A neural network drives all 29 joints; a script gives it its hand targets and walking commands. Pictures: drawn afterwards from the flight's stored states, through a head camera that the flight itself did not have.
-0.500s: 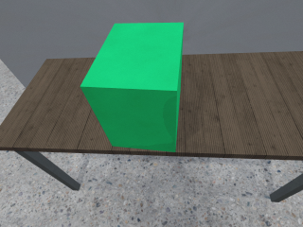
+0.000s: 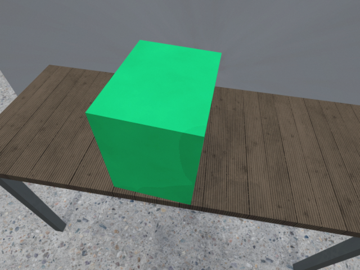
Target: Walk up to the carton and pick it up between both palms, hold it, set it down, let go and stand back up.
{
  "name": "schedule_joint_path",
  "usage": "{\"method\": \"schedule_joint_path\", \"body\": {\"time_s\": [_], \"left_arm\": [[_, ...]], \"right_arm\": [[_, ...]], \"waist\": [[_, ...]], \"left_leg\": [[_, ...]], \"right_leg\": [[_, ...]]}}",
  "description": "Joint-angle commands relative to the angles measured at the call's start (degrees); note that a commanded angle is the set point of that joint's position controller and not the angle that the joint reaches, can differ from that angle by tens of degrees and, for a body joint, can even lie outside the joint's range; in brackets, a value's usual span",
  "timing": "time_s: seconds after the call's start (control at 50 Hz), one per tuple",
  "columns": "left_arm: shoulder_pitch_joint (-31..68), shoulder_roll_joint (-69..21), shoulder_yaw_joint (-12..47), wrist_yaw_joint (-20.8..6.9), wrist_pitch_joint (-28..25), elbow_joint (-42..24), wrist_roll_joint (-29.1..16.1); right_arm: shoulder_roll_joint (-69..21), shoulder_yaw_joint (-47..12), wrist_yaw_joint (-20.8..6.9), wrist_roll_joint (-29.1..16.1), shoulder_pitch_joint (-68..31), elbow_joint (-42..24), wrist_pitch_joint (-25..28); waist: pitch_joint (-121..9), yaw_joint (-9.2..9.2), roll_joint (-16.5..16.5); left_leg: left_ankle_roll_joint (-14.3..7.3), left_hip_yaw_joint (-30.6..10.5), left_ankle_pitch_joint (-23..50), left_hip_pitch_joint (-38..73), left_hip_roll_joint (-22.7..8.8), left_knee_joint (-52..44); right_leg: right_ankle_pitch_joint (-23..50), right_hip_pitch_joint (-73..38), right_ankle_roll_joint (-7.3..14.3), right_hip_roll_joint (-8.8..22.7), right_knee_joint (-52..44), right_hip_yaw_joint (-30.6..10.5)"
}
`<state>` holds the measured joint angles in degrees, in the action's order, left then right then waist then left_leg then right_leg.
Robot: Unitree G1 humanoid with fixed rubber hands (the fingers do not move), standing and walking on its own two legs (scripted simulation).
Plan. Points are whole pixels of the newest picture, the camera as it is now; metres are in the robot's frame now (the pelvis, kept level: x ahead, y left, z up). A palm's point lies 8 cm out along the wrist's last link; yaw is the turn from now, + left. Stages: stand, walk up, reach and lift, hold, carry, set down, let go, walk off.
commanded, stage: walk up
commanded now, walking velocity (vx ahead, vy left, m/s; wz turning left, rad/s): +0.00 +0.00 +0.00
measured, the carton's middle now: (165, 122) +0.46 +0.06 +0.05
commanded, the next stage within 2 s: none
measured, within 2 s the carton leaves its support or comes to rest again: neither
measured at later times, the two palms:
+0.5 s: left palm out of the picture -0.07 +0.27 -0.11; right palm out of the picture -0.02 -0.21 -0.15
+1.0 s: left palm out of the picture -0.05 +0.41 -0.15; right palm out of the picture +0.02 -0.03 -0.10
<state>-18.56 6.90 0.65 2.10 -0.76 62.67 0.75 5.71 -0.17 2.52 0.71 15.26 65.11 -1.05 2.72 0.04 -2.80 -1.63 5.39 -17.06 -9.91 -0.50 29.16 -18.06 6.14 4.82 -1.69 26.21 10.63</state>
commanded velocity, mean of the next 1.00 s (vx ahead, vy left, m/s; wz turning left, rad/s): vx -0.03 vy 0.08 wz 0.00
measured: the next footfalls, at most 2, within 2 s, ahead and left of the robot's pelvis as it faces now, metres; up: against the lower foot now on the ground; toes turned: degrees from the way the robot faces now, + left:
left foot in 0.78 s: +0.01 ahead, +0.27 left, +0.00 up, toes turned +6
right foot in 1.30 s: -0.03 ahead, +0.10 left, +0.00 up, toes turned -1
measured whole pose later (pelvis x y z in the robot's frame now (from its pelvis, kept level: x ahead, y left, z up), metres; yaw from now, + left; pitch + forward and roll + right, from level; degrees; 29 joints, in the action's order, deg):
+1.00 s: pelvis -0.02 +0.20 +0.02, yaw +1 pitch +0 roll -5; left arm -17.5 9.9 -3.0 0.2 3.3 62.0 1.1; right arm 7.7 1.1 1.9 -0.3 14.5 58.8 0.8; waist 1.3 1.8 -1.2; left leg -2.7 3.7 -11.3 -9.2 -2.6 20.5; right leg -22.2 19.2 0.7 2.1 50.0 0.8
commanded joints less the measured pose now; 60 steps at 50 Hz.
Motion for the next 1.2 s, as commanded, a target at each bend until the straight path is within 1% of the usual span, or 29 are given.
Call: {"method": "schedule_joint_path", "body": {"time_s": [0.0,0.12,0.24,0.26,0.28,0.32,0.34,0.36,0.4,0.42,0.44,0.5,0.58,0.68,0.7,0.72,0.74,0.76,0.78,0.8,0.82,0.84,0.86,0.9,0.92,0.96,1.02,1.08,1.18], "left_arm": [[-4.86,6.49,-1.65,0.13,-0.21,-0.04,-0.28],[-4.87,1.76,-0.30,0.31,-0.38,1.70,-0.08],[-5.88,1.92,-0.14,0.64,-0.38,2.67,-0.20],[-9.45,12.50,-3.59,2.47,0.14,-0.48,1.54],[-13.67,14.32,-3.92,3.80,0.86,1.74,0.61],[-13.43,15.51,-4.56,4.75,1.39,0.98,-0.12],[-11.18,16.82,-5.53,4.64,1.39,-0.78,0.04],[-9.71,15.92,-5.86,4.31,1.42,-1.67,0.57],[-9.01,12.14,-5.43,3.64,2.07,-1.51,1.77],[-9.26,9.47,-4.97,2.73,2.03,-1.12,2.34],[-5.88,7.88,-4.71,2.36,2.07,-2.18,1.75],[-0.09,8.02,-4.37,1.54,0.10,-4.79,1.13],[-7.63,8.67,-4.22,0.69,-1.23,-2.86,1.83],[-2.85,18.64,-7.74,0.66,-0.46,-5.36,2.24],[-4.33,11.84,-5.60,0.34,0.46,-2.51,0.29],[-6.24,9.64,-5.58,0.08,0.92,-1.82,0.58],[-6.93,7.73,-5.30,-0.36,1.30,-2.37,0.82],[-9.72,2.92,-4.03,-0.27,2.00,-2.63,0.82],[-13.82,2.60,-3.70,0.14,3.05,-0.60,1.17],[-12.71,2.73,-3.75,0.04,4.31,-2.38,-0.32],[-7.01,5.79,-3.93,-0.43,4.88,-3.73,-0.22],[-2.90,7.31,-4.23,-1.22,5.00,-3.78,-0.13],[-3.51,7.73,-4.42,-2.00,4.52,-1.83,-0.30],[-8.45,7.26,-4.74,-2.04,4.27,1.11,0.75],[-10.13,6.57,-4.52,-1.72,4.45,2.20,0.75],[-8.01,5.57,-4.25,-1.22,4.60,2.69,0.18],[-2.74,3.03,-3.77,-1.39,4.53,1.82,-0.45],[-3.00,1.54,-2.93,-0.64,4.55,2.48,-0.12],[-1.50,5.43,-2.76,0.46,3.34,2.20,-0.46]], "right_arm": [[1.14,-0.95,0.00,-0.21,3.79,0.19,2.01],[5.00,-0.19,-0.01,-0.52,5.85,1.06,2.18],[3.67,-0.62,-0.16,-0.15,6.67,2.10,2.18],[17.09,4.14,-0.31,-0.60,1.20,-0.13,-0.05],[13.40,3.80,-0.73,0.27,3.15,-1.37,-1.35],[9.15,3.23,-1.29,0.75,6.54,-1.45,-3.17],[7.72,3.14,-1.67,0.82,5.83,-2.25,-3.37],[7.02,3.35,-1.99,1.17,2.40,-3.60,-3.67],[6.31,3.69,-2.69,2.00,-4.27,-7.10,-4.27],[4.75,3.21,-3.25,2.15,-4.58,-7.89,-3.88],[5.08,3.45,-3.55,1.81,-3.77,-8.44,-3.66],[7.19,4.24,-3.52,0.67,0.96,-6.62,-3.08],[9.13,4.32,-2.37,0.11,-5.66,-10.12,-2.98],[9.99,4.26,-2.03,-0.23,-2.52,-10.74,-2.74],[6.18,3.25,-2.25,-0.38,0.87,-10.11,-0.54],[9.03,4.08,-1.69,-0.49,4.34,-7.44,1.33],[12.13,4.53,-1.41,0.05,10.15,-5.17,3.10],[15.43,4.50,-0.86,0.13,12.19,-4.73,3.54],[13.55,3.26,-0.81,-0.07,5.43,-7.02,3.13],[17.30,4.30,-1.08,-0.60,2.91,-7.31,2.58],[15.67,4.24,-1.85,-0.21,-3.19,-8.68,2.31],[10.83,2.83,-2.12,-0.19,-7.37,-10.17,2.31],[7.33,1.64,-1.93,0.00,-7.91,-10.65,2.29],[7.46,1.42,-0.74,-1.11,-2.49,-9.15,2.85],[7.42,1.37,-0.49,-1.82,0.89,-8.19,3.17],[6.74,0.85,-0.59,-2.08,7.27,-6.10,3.27],[7.85,0.68,0.02,-0.70,7.35,-5.52,3.34],[9.30,0.91,0.39,-0.14,3.60,-6.34,3.68],[5.74,-0.39,0.25,0.75,7.26,-4.40,3.01]], "waist": [[2.45,0.52,9.23],[0.65,0.07,-1.88],[3.49,-0.03,0.77],[9.76,5.84,12.81],[5.73,4.45,5.61],[1.08,2.16,6.35],[-2.06,2.70,4.60],[-1.40,3.33,2.98],[3.73,4.04,-2.42],[2.25,3.55,-6.89],[4.69,2.42,-11.38],[3.00,0.28,-13.22],[3.14,3.33,-12.85],[-1.25,2.50,-15.66],[-5.79,-1.71,-18.00],[-6.13,-2.55,-6.14],[-7.71,-3.92,7.66],[-7.01,-1.24,20.87],[-3.98,3.31,19.30],[-7.01,0.82,33.06],[0.28,0.56,36.40],[6.45,0.95,34.26],[7.02,2.27,30.16],[2.78,3.78,21.02],[-0.34,3.85,15.45],[-3.05,1.72,7.23],[-1.73,0.61,2.63],[-0.80,1.41,5.31],[1.79,-0.12,9.56]], "left_leg": [[-1.36,-8.33,23.66,0.94,-7.35,-9.92],[-2.12,-8.42,15.39,1.41,-7.11,-11.01],[-1.65,-7.61,14.69,-0.48,-6.60,-11.70],[2.90,-0.05,8.72,-18.65,-2.44,6.15],[4.10,2.19,-15.21,-22.97,-0.25,17.55],[4.39,-1.78,-18.60,-20.24,-1.94,31.78],[4.97,-3.15,-19.16,-19.00,-1.55,37.11],[5.07,-5.86,-16.04,-18.21,-1.87,40.34],[4.21,-10.40,-7.84,-18.20,-1.39,42.24],[3.52,-9.03,-0.85,-19.78,-2.62,37.51],[4.03,-7.10,1.70,-21.72,-1.16,36.86],[5.74,-4.50,7.22,-23.18,0.63,35.46],[6.91,-2.64,2.90,-18.54,-1.91,21.70],[6.26,-2.33,-4.88,-10.28,-4.09,6.20],[3.89,-4.79,3.06,1.35,-3.75,-6.35],[5.59,-3.71,14.76,7.14,-2.97,-13.44],[6.90,-11.32,22.22,14.45,-10.48,-11.95],[6.77,-20.16,33.36,12.11,-19.06,-11.24],[6.49,-18.39,33.47,2.94,-19.17,-11.47],[1.85,-19.54,13.92,-6.61,-20.86,-16.91],[1.44,-20.81,-1.50,-12.73,-16.97,-22.80],[3.15,-16.54,-5.04,-15.09,-12.24,-24.33],[6.03,-11.05,8.14,-9.12,-9.29,-21.53],[7.99,-5.54,46.56,4.30,-9.97,-12.56],[7.72,-5.42,49.31,6.69,-10.60,-11.45],[8.35,-8.32,36.03,6.09,-10.81,-13.85],[5.08,-12.72,16.77,4.64,-11.74,-18.74],[-1.92,-14.26,12.32,6.45,-13.80,-18.86],[-6.65,-17.97,14.92,2.22,-14.47,-17.34]], "right_leg": [[15.18,-1.40,-0.16,8.97,-6.73,-9.57],[11.94,-2.43,-1.33,8.73,-10.38,-8.77],[12.38,-1.45,-1.23,9.18,-10.85,-9.00],[48.81,-8.54,0.89,23.75,-2.84,-19.41],[75.77,-11.37,4.50,33.06,-1.23,-25.86],[71.41,-6.90,11.10,37.43,-1.53,-23.15],[62.44,-3.65,13.02,36.33,-3.68,-20.49],[50.39,2.02,11.72,33.23,-5.58,-18.57],[31.94,11.46,5.86,26.43,-7.46,-16.56],[-0.06,10.42,1.69,21.32,-12.91,-15.47],[-7.48,10.97,-1.04,18.97,-14.73,-14.03],[5.23,5.38,-0.45,17.63,-11.55,-8.69],[27.64,5.49,0.71,18.60,-7.72,-9.36],[22.79,3.83,1.32,22.29,-5.69,-11.19],[10.77,5.59,0.04,12.23,-0.97,-6.39],[3.42,7.12,-2.81,8.23,7.30,-2.89],[-13.19,16.43,-4.31,5.38,17.97,-4.13],[-21.20,20.84,-5.45,4.04,23.40,-6.65],[-16.58,16.33,-5.36,6.97,23.00,-9.60],[-15.56,10.57,-3.91,7.00,19.87,-10.10],[-12.56,10.79,-3.40,7.48,20.85,-11.54],[-8.41,12.11,-3.37,7.19,21.53,-12.47],[-4.88,14.09,-3.62,5.99,23.05,-11.79],[-2.50,18.83,-3.78,3.43,26.44,-10.00],[-1.63,17.82,-4.25,2.92,27.22,-9.73],[-1.08,13.50,-4.91,3.01,25.08,-10.24],[0.86,13.24,-5.95,3.38,20.69,-10.95],[-1.12,14.40,-5.89,4.75,16.13,-11.90],[-7.23,8.57,-3.55,5.08,4.97,-12.88]]}}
